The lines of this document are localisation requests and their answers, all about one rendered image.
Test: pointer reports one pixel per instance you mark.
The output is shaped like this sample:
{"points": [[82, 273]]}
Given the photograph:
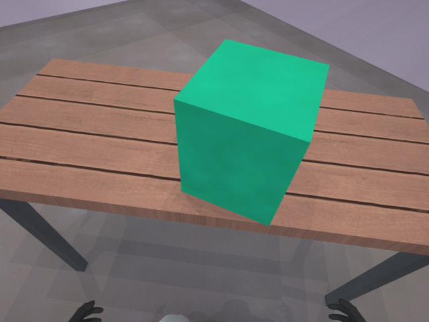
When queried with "carton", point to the carton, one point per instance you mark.
{"points": [[244, 122]]}

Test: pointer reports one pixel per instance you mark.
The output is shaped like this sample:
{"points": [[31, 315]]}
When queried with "left robot hand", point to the left robot hand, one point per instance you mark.
{"points": [[86, 310]]}

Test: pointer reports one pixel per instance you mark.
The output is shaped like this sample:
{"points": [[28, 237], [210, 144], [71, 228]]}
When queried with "table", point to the table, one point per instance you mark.
{"points": [[103, 138]]}

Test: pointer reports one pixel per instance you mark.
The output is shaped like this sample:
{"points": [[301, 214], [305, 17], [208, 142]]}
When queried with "right robot hand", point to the right robot hand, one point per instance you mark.
{"points": [[347, 308]]}

